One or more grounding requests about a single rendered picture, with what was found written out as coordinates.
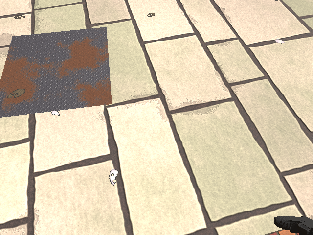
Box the robot right hand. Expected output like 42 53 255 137
274 215 313 235

